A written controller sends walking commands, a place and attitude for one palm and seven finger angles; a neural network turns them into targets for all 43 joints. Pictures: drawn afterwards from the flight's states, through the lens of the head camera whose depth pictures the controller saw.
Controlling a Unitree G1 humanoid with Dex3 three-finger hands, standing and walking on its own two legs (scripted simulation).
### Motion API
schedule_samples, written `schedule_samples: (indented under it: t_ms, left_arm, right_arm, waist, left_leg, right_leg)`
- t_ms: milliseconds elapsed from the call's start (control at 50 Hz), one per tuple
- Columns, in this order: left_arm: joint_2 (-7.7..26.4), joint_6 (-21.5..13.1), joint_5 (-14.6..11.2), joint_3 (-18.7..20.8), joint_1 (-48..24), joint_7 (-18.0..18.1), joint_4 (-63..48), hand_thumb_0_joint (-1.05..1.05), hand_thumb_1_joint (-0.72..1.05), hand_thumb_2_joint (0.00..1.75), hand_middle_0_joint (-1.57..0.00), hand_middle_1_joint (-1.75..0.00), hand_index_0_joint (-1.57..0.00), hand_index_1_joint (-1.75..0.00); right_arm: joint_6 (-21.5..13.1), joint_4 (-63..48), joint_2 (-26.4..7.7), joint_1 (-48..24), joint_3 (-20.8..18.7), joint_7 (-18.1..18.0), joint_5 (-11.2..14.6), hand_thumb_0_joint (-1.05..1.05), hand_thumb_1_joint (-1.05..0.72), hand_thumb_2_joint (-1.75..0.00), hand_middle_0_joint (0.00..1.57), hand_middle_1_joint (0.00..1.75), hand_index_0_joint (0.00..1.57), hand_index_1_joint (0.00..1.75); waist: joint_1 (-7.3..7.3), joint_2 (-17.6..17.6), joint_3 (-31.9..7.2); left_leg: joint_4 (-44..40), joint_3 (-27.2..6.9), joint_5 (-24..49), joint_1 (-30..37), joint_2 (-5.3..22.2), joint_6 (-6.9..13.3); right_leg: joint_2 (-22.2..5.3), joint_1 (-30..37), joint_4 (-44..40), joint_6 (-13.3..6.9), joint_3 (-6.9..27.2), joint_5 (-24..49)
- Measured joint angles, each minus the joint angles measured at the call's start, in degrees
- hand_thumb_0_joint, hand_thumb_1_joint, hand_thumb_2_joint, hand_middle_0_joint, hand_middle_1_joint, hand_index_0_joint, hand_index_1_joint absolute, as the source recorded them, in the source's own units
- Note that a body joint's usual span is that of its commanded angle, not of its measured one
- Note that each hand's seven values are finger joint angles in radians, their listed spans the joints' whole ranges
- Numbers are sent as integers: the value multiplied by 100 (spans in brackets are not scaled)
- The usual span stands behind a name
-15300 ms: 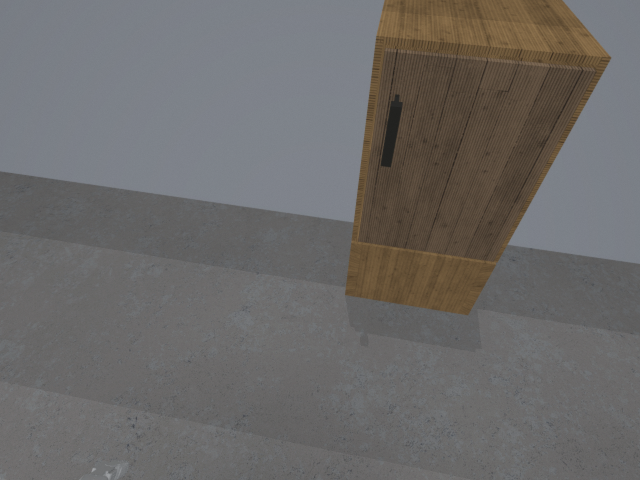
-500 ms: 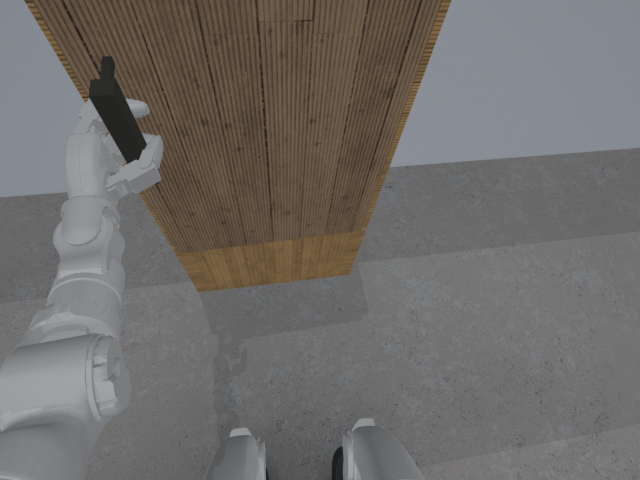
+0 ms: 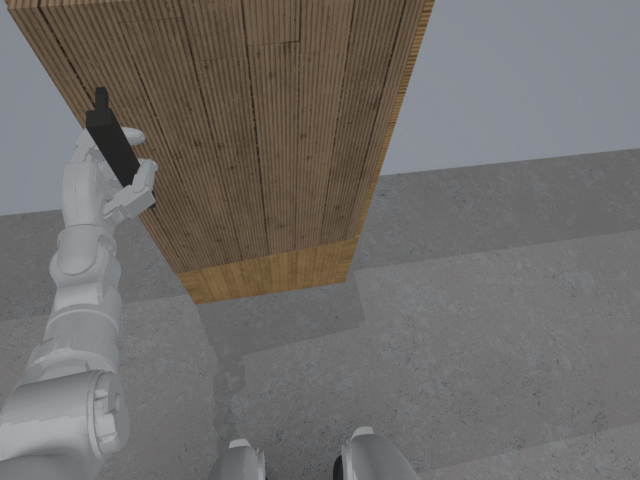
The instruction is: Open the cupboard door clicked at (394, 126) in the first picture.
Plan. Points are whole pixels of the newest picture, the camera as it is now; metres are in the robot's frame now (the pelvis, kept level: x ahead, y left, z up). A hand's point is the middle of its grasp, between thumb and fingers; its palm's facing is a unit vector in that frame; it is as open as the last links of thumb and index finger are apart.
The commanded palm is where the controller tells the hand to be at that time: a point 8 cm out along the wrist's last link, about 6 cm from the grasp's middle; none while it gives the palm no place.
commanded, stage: pull the door open along its arc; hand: left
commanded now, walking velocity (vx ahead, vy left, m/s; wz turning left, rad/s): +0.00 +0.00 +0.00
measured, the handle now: (125, 152) +0.52 +0.22 +0.06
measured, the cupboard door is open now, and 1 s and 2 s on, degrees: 4 41 42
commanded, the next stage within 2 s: open thumb and fingers to let go in 0.80 s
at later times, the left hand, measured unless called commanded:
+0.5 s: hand (207, 277) +0.34 +0.11 +0.06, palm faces +0.48 -0.87 +0.06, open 6.4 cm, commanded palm +0.28 +0.14 +0.05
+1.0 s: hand (270, 328) +0.28 +0.04 +0.06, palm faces +0.43 -0.90 -0.06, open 6.4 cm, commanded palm +0.23 +0.08 +0.05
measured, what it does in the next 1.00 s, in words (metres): shifts its weight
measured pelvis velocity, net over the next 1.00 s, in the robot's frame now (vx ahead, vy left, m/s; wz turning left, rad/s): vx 0.01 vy -0.05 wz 0.10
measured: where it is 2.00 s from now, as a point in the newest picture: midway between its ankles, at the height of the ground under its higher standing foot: outside the picture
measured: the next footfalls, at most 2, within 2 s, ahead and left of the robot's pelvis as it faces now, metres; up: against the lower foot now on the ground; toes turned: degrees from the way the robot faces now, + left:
none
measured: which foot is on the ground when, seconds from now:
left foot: down 0.00-1.00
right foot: down 0.00-1.00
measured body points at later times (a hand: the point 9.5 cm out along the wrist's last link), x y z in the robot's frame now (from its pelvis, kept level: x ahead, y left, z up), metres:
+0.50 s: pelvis +0.01 -0.01 +0.01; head +0.07 -0.01 +0.45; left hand +0.31 +0.15 +0.06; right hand +0.19 -0.22 -0.10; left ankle +0.00 +0.11 -0.67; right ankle +0.02 -0.12 -0.67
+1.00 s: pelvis +0.01 -0.05 +0.01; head +0.04 -0.07 +0.46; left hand +0.25 +0.09 +0.06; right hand +0.21 -0.25 -0.08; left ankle +0.00 +0.11 -0.67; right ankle +0.02 -0.12 -0.67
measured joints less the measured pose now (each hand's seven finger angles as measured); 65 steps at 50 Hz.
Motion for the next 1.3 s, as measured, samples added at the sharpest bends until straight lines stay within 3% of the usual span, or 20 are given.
schedule_samples:
  t_ms: [200, 300, 460, 500, 560, 620, 860, 1100, 1300]
  left_arm:
    - [-904, 138, -242, -766, 1962, 236, -2068, 1, 67, 71, -31, -132, -30, -133]
    - [-1693, 210, -23, -1359, 2648, 1489, -3010, 2, 65, 74, -30, -132, -32, -130]
    - [-2681, 427, 810, -2283, 3208, 3566, -3748, 2, 64, 78, -28, -134, -34, -128]
    - [-2868, 564, 1001, -2473, 3315, 3979, -3869, 2, 65, 79, -28, -133, -33, -129]
    - [-2938, 777, 1261, -2780, 3538, 4319, -4049, 2, 66, 79, -27, -132, -32, -130]
    - [-2888, 928, 1388, -3058, 3859, 4393, -4275, 2, 66, 78, -28, -131, -30, -131]
    - [-2567, 1301, 1367, -3860, 5144, 4067, -5245, 2, 63, 71, -28, -130, -34, -134]
    - [-2770, 1243, 1303, -3401, 4544, 4259, -4823, 0, 52, 74, -35, -131, -37, -132]
    - [-2780, 1014, 1307, -3326, 4640, 4204, -4850, 0, 5, 54, -33, -126, -34, -126]
  right_arm:
    - [-90, -274, 78, -149, -104, 75, 112, 0, -90, -90, 20, 30, 21, 30]
    - [-260, -351, 136, -481, -147, 139, -11, 0, -90, -90, 20, 30, 20, 30]
    - [-381, -372, 352, -1037, -140, 257, -279, 0, -90, -90, 20, 30, 20, 30]
    - [-388, -360, 409, -1126, -125, 263, -334, 0, -90, -90, 20, 30, 20, 30]
    - [-393, -343, 498, -1197, -94, 231, -401, 0, -90, -90, 20, 30, 20, 30]
    - [-413, -344, 562, -1196, -59, 190, -417, 0, -90, -90, 20, 30, 21, 30]
    - [-612, -327, 498, -1124, 8, 114, -356, 1, -90, -90, 20, 30, 21, 30]
    - [-719, -161, 399, -1234, -91, -60, -422, 1, -90, -90, 20, 30, 20, 30]
    - [-763, -116, 387, -1065, -104, -87, -415, 1, -90, -90, 20, 30, 20, 30]
  waist:
    - [302, -2, -116]
    - [498, 14, -92]
    - [755, -20, -97]
    - [796, -21, -114]
    - [834, -26, -141]
    - [836, -16, -151]
    - [669, 30, -151]
    - [784, 19, -118]
    - [776, 42, -103]
  left_leg:
    - [-412, 110, 31, 653, -36, 18]
    - [-428, 76, 31, 782, -95, 9]
    - [-262, -58, 1, 788, -181, -54]
    - [-237, -105, 1, 794, -192, -80]
    - [-242, -163, 10, 848, -196, -124]
    - [-281, -218, 21, 955, -183, -172]
    - [-484, -370, 62, 1396, -117, -353]
    - [-427, -470, 169, 1147, -159, -420]
    - [-397, -477, 202, 1049, -186, -394]
  right_leg:
    - [-21, 593, -340, 39, 106, 17]
    - [-80, 729, -314, 42, 73, -30]
    - [-173, 752, -38, -25, -57, -188]
    - [-185, 768, 5, -53, -102, -217]
    - [-188, 829, 31, -102, -159, -247]
    - [-174, 944, 11, -153, -214, -265]
    - [-102, 1382, -102, -323, -365, -323]
    - [-146, 1111, 89, -429, -461, -337]
    - [-171, 1025, 107, -416, -464, -301]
